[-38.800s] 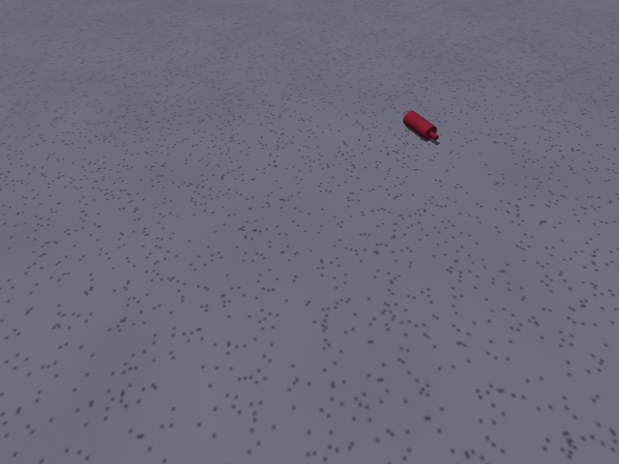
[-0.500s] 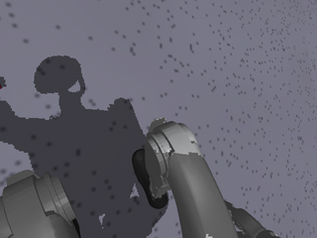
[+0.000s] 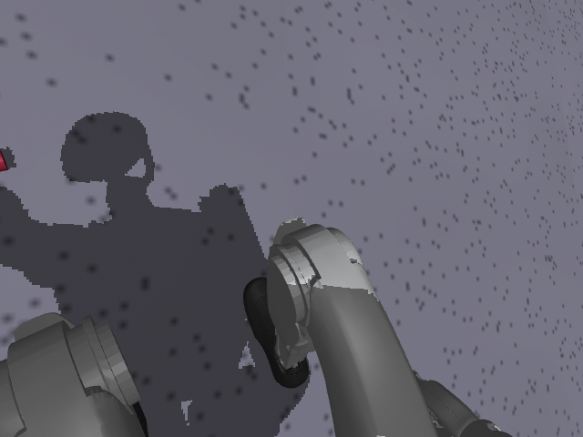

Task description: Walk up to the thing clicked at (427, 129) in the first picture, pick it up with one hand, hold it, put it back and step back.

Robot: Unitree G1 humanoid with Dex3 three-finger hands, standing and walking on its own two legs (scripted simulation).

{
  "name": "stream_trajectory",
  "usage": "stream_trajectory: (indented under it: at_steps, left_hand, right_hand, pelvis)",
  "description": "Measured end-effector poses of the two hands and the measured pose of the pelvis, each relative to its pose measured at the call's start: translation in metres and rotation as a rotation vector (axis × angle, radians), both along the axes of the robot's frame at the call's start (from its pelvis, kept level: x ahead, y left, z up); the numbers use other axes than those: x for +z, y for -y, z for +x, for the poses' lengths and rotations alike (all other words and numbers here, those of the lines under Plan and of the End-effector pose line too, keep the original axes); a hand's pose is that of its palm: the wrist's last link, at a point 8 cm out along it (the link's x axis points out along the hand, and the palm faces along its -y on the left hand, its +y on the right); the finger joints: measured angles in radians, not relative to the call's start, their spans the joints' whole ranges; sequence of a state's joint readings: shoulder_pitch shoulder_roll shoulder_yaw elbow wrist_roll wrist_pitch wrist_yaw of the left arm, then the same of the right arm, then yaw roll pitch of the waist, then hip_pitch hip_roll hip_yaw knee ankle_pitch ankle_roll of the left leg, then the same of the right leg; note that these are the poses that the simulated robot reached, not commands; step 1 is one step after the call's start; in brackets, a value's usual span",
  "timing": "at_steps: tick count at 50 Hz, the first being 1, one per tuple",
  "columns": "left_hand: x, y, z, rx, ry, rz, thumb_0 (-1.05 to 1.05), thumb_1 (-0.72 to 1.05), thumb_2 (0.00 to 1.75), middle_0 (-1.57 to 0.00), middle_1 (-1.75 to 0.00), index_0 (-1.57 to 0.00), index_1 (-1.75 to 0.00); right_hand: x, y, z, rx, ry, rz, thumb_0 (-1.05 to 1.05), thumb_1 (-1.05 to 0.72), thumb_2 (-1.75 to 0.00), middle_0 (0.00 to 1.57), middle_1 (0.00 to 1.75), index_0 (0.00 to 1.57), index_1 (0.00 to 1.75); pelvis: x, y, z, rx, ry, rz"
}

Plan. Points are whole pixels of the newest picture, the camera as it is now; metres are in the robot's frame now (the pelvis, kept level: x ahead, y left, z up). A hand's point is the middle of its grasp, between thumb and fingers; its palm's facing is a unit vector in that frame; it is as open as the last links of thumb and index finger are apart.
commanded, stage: close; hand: left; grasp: from above
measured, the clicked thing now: out of the picture +0.48 +0.33 -0.26
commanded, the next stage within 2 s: settle in 0.56 s
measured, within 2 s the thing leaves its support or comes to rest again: leaves its support in 1.02 s
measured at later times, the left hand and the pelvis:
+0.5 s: hand out of the picture +0.47 +0.35 -0.23, palm faces -0.46 -0.11 -0.88, open 11.1 cm; pelvis +0.00 +0.00 +0.00, yaw +0 degrees
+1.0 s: hand out of the picture +0.47 +0.35 -0.22, palm faces -0.46 -0.10 -0.88, open 10.9 cm; pelvis +0.00 +0.00 +0.00, yaw +0 degrees
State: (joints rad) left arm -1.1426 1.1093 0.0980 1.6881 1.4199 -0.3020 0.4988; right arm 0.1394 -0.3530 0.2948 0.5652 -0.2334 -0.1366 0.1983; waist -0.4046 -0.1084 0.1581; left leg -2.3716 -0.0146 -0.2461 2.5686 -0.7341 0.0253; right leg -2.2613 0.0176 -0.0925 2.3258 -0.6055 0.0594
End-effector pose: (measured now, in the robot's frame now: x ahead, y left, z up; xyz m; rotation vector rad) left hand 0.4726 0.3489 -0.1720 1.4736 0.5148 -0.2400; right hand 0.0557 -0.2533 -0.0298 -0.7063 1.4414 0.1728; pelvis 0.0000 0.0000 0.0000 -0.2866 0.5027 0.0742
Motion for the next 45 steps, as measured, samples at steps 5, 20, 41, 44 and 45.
stream_trajectory:
  at_steps: [5,20,41,44,45]
  left_hand:
    - [0.001,0.000,0.002,0.012,-0.002,0.003,0.00,-0.13,0.68,-0.44,-0.83,-0.46,-0.80]
    - [0.003,-0.001,0.004,0.025,-0.008,-0.003,0.01,-0.10,0.60,-0.49,-0.74,-0.52,-0.71]
    - [0.004,-0.002,0.006,0.020,-0.005,-0.007,0.01,-0.08,0.51,-0.57,-0.64,-0.60,-0.61]
    - [0.005,-0.003,0.007,0.020,-0.007,-0.006,0.01,-0.08,0.50,-0.58,-0.62,-0.61,-0.59]
    - [0.005,-0.003,0.006,0.021,-0.006,-0.006,0.01,-0.08,0.50,-0.59,-0.61,-0.61,-0.58]
  right_hand:
    - [0.002,0.002,-0.006,-0.013,-0.012,-0.001,0.00,-0.90,-0.90,0.20,0.30,0.20,0.29]
    - [0.009,0.012,-0.012,-0.016,-0.026,-0.037,0.00,-0.90,-0.90,0.20,0.30,0.20,0.29]
    - [0.002,0.005,-0.006,-0.005,-0.014,-0.026,0.00,-0.91,-0.90,0.20,0.30,0.20,0.29]
    - [0.003,0.005,-0.006,-0.011,-0.016,-0.028,0.00,-0.91,-0.90,0.20,0.30,0.20,0.29]
    - [0.003,0.005,-0.006,-0.012,-0.018,-0.029,0.00,-0.91,-0.90,0.20,0.30,0.20,0.29]
  pelvis:
    - [0.000,0.000,0.000,-0.001,-0.005,0.001]
    - [0.001,0.001,-0.002,-0.002,0.002,-0.001]
    - [0.000,0.001,-0.002,-0.005,0.006,-0.003]
    - [0.001,0.001,-0.002,-0.005,0.001,-0.003]
    - [0.001,0.000,-0.001,-0.005,-0.002,-0.004]
